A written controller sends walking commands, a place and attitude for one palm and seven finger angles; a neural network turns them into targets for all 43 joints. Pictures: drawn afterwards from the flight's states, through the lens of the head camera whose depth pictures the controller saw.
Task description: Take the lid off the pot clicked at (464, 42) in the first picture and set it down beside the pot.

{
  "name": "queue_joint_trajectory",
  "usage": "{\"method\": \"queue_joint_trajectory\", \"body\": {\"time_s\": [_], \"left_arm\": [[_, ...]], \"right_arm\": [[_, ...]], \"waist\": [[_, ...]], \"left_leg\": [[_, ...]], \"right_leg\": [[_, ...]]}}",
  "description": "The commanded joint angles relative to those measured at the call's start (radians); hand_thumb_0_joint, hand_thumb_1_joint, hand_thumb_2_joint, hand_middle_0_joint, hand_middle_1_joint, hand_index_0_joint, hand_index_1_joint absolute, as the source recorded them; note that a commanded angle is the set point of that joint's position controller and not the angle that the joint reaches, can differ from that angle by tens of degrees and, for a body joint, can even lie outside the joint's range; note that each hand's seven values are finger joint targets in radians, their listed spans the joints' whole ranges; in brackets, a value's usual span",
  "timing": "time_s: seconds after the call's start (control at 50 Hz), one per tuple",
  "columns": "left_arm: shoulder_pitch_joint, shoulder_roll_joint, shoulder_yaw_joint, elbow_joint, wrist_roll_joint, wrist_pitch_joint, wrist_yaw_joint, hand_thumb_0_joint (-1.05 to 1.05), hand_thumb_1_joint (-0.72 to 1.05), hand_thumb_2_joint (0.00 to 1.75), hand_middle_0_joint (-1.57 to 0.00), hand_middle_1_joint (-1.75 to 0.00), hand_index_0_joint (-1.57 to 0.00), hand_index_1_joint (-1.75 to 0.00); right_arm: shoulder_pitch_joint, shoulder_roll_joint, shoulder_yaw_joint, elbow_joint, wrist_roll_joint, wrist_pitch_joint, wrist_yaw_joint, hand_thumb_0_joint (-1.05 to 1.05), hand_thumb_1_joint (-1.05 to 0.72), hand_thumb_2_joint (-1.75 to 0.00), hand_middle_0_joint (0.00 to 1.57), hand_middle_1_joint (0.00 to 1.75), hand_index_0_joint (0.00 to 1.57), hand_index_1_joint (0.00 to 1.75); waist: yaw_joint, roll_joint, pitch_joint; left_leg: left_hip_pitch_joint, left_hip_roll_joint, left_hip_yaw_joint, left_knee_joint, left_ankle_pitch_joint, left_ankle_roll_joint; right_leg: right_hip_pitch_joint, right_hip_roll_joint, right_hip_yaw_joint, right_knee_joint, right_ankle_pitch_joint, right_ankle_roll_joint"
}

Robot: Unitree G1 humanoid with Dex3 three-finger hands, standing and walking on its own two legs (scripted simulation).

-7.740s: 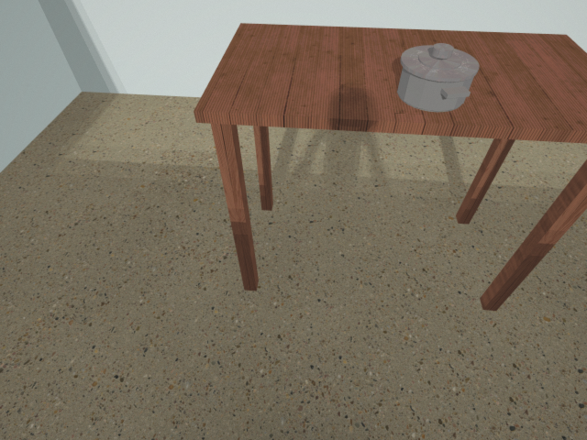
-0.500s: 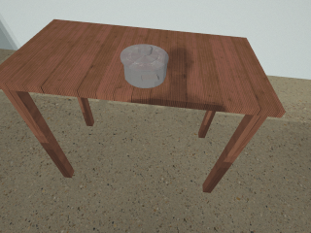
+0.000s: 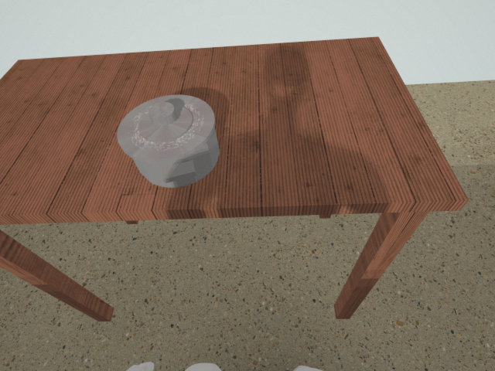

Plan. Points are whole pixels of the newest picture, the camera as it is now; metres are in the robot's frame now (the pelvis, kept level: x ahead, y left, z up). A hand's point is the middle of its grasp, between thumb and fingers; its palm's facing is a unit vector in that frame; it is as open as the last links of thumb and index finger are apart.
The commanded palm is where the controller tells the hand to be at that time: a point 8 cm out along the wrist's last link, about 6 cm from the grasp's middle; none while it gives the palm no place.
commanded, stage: come to a stop and stand still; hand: left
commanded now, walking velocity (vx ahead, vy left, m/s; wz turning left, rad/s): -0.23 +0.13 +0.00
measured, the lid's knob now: (162, 113) +0.48 +0.15 +0.16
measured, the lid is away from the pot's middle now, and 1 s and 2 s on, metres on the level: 0.00 0.00 0.00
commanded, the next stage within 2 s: look again from close up in 0.68 s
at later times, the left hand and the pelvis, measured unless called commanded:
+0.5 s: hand out of the picture +0.00 +0.25 -0.17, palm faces +0.07 -0.97 -0.22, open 7.4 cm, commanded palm none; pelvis -0.02 +0.05 +0.01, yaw +0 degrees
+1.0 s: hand out of the picture +0.00 +0.22 -0.16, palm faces -0.02 -0.97 -0.25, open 7.3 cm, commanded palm none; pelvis -0.04 +0.04 +0.00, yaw -2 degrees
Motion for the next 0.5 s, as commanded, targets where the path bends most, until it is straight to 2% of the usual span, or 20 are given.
{"method": "queue_joint_trajectory", "body": {"time_s": [0.0, 0.04, 0.08, 0.12, 0.14, 0.18, 0.24, 0.26, 0.3, 0.32, 0.34, 0.36, 0.38, 0.4, 0.42, 0.44, 0.46, 0.48], "left_arm": [[0.074, 0.191, 0.053, -0.054, 0.011, 0.004, 0.015, 0.0, 0.9, 0.9, -0.2, -0.3, -0.2, -0.3], [0.071, 0.21, 0.058, -0.063, 0.011, 0.012, 0.015, 0.0, 0.9, 0.9, -0.2, -0.3, -0.2, -0.3], [0.062, 0.219, 0.06, -0.08, 0.015, 0.017, 0.01, 0.0, 0.9, 0.9, -0.2, -0.3, -0.2, -0.3], [0.073, 0.225, 0.061, -0.085, 0.021, 0.021, 0.008, 0.0, 0.9, 0.9, -0.2, -0.3, -0.2, -0.3], [0.077, 0.239, 0.062, -0.087, 0.022, 0.026, 0.007, 0.0, 0.9, 0.9, -0.2, -0.3, -0.2, -0.3], [0.088, 0.246, 0.064, -0.091, 0.027, 0.028, 0.002, 0.0, 0.9, 0.9, -0.2, -0.3, -0.2, -0.3], [0.104, 0.27, 0.071, -0.083, 0.031, 0.034, 0.002, 0.0, 0.9, 0.9, -0.2, -0.3, -0.2, -0.3], [0.105, 0.27, 0.072, -0.082, 0.031, 0.036, 0.001, 0.0, 0.9, 0.9, -0.2, -0.3, -0.2, -0.3], [0.084, 0.265, 0.071, -0.07, 0.023, 0.039, 0.002, 0.0, 0.9, 0.9, -0.2, -0.3, -0.2, -0.3], [0.078, 0.243, 0.062, -0.064, 0.015, 0.042, 0.001, 0.0, 0.9, 0.9, -0.2, -0.3, -0.2, -0.3], [0.1, 0.195, 0.049, -0.061, 0.007, 0.045, -0.001, 0.0, 0.9, 0.9, -0.2, -0.3, -0.2, -0.3], [0.116, 0.14, 0.037, -0.069, 0.0, 0.047, -0.005, 0.0, 0.9, 0.9, -0.2, -0.3, -0.2, -0.3], [0.115, 0.155, 0.035, -0.06, 0.008, 0.045, -0.008, 0.0, 0.9, 0.9, -0.2, -0.3, -0.2, -0.3], [0.094, 0.165, 0.039, -0.038, 0.019, 0.053, -0.007, 0.0, 0.9, 0.9, -0.2, -0.3, -0.2, -0.3], [0.117, 0.171, 0.04, -0.022, 0.018, 0.053, -0.011, 0.0, 0.9, 0.9, -0.2, -0.3, -0.2, -0.3], [0.143, 0.168, 0.039, -0.007, 0.013, 0.049, -0.014, 0.0, 0.9, 0.9, -0.2, -0.3, -0.2, -0.3], [0.156, 0.162, 0.035, 0.006, 0.01, 0.045, -0.012, 0.0, 0.9, 0.9, -0.2, -0.3, -0.2, -0.3], [0.154, 0.156, 0.029, 0.011, 0.009, 0.039, -0.01, 0.0, 0.9, 0.9, -0.2, -0.3, -0.2, -0.3]], "right_arm": [[0.088, -0.057, -0.022, -0.046, -0.02, 0.038, 0.015, 0.0, -0.9, -0.9, 0.2, 0.3, 0.2, 0.3], [0.055, -0.077, -0.028, -0.071, -0.02, 0.039, 0.018, 0.0, -0.9, -0.9, 0.2, 0.3, 0.2, 0.3], [0.016, -0.089, -0.03, -0.091, -0.022, 0.041, 0.022, 0.0, -0.9, -0.9, 0.2, 0.3, 0.2, 0.3], [-0.022, -0.096, -0.03, -0.109, -0.022, 0.036, 0.026, 0.0, -0.9, -0.9, 0.2, 0.3, 0.2, 0.3], [-0.034, -0.097, -0.029, -0.118, -0.018, 0.033, 0.03, 0.0, -0.9, -0.9, 0.2, 0.3, 0.2, 0.3], [-0.062, -0.102, -0.026, -0.129, -0.018, 0.026, 0.035, 0.0, -0.9, -0.9, 0.2, 0.3, 0.2, 0.3], [-0.073, -0.103, -0.017, -0.143, -0.01, 0.01, 0.038, 0.0, -0.9, -0.9, 0.2, 0.3, 0.2, 0.3], [-0.055, -0.103, -0.015, -0.14, -0.01, 0.005, 0.039, 0.0, -0.9, -0.9, 0.2, 0.3, 0.2, 0.3], [0.043, -0.093, -0.009, -0.11, -0.009, -0.007, 0.035, 0.0, -0.9, -0.9, 0.2, 0.3, 0.2, 0.3], [0.09, -0.097, -0.006, -0.094, -0.009, -0.015, 0.033, 0.0, -0.9, -0.9, 0.2, 0.3, 0.2, 0.3], [0.077, -0.135, -0.012, -0.105, -0.015, -0.02, 0.03, 0.0, -0.9, -0.9, 0.2, 0.3, 0.2, 0.3], [0.015, -0.204, -0.018, -0.141, -0.025, -0.019, 0.025, 0.0, -0.9, -0.9, 0.2, 0.3, 0.2, 0.3], [-0.091, -0.21, -0.008, -0.174, -0.026, -0.017, 0.023, 0.0, -0.9, -0.9, 0.2, 0.3, 0.2, 0.3], [-0.133, -0.183, -0.003, -0.17, -0.027, -0.024, 0.011, 0.0, -0.9, -0.9, 0.2, 0.3, 0.2, 0.3], [-0.143, -0.164, 0.01, -0.158, -0.025, -0.028, 0.002, 0.0, -0.9, -0.9, 0.2, 0.3, 0.2, 0.3], [-0.136, -0.152, 0.015, -0.147, -0.022, -0.034, -0.003, 0.0, -0.9, -0.9, 0.2, 0.3, 0.2, 0.3], [-0.128, -0.154, 0.017, -0.133, -0.018, -0.039, -0.006, 0.0, -0.9, -0.9, 0.2, 0.3, 0.2, 0.3], [-0.104, -0.153, 0.019, -0.115, -0.016, -0.043, -0.009, 0.0, -0.9, -0.9, 0.2, 0.3, 0.2, 0.3]], "waist": [[0.027, -0.143, -0.101], [0.034, -0.183, -0.141], [0.034, -0.186, -0.127], [0.047, -0.21, -0.126], [0.054, -0.245, -0.131], [0.065, -0.236, -0.116], [0.077, -0.248, -0.133], [0.07, -0.225, -0.124], [0.027, -0.203, -0.144], [0.009, -0.158, -0.15], [0.022, -0.014, -0.13], [0.04, 0.21, -0.049], [0.063, 0.196, -0.02], [0.063, 0.197, 0.006], [0.082, 0.167, 0.003], [0.09, 0.114, -0.025], [0.092, 0.097, -0.038], [0.081, 0.099, -0.055]], "left_leg": [[-0.025, 0.008, -0.04, 0.078, 0.09, -0.025], [-0.048, 0.007, -0.044, 0.075, 0.106, -0.035], [-0.053, -0.003, -0.042, 0.053, 0.128, -0.039], [-0.042, -0.005, -0.031, -0.028, 0.117, -0.037], [-0.014, -0.002, -0.018, -0.072, 0.106, -0.034], [0.011, -0.014, -0.002, -0.159, 0.095, -0.022], [0.075, -0.013, 0.017, -0.348, 0.044, -0.005], [0.113, -0.022, 0.028, -0.417, 0.058, 0.004], [0.248, -0.03, 0.042, -0.641, 0.157, 0.022], [0.326, -0.013, 0.023, -0.772, 0.215, 0.029], [0.333, 0.097, -0.123, -0.873, 0.141, 0.061], [0.187, 0.264, -0.312, -0.969, 0.067, 0.121], [0.033, 0.305, -0.359, -1.0, 0.086, 0.171], [0.003, 0.257, -0.292, -0.995, 0.189, 0.156], [0.048, 0.217, -0.229, -0.948, 0.339, 0.147], [0.095, 0.209, -0.193, -0.909, 0.459, 0.156], [0.151, 0.198, -0.159, -0.877, 0.577, 0.159], [0.218, 0.19, -0.137, -0.845, 0.699, 0.161]], "right_leg": [[0.027, -0.293, 0.237, -0.229, 0.426, -0.09], [0.067, -0.29, 0.228, -0.217, 0.402, -0.089], [0.056, -0.275, 0.231, -0.232, 0.303, -0.076], [0.081, -0.266, 0.254, -0.245, 0.21, -0.074], [0.072, -0.262, 0.257, -0.258, 0.135, -0.074], [0.082, -0.247, 0.289, -0.291, 0.001, -0.067], [0.112, -0.259, 0.33, -0.319, -0.111, -0.08], [0.092, -0.249, 0.34, -0.332, -0.136, -0.068], [0.067, -0.219, 0.309, -0.306, -0.146, -0.022], [0.028, -0.185, 0.268, -0.246, -0.19, 0.017], [-0.06, -0.11, 0.2, -0.125, -0.254, 0.059], [-0.103, -0.026, 0.092, 0.031, -0.246, 0.103], [-0.049, -0.014, 0.096, 0.153, -0.252, 0.107], [-0.026, -0.012, 0.139, 0.225, -0.227, 0.11], [-0.035, -0.004, 0.152, 0.277, -0.19, 0.111], [-0.03, 0.0, 0.148, 0.301, -0.19, 0.107], [-0.04, -0.004, 0.146, 0.305, -0.193, 0.113], [-0.049, -0.008, 0.136, 0.287, -0.197, 0.119]]}}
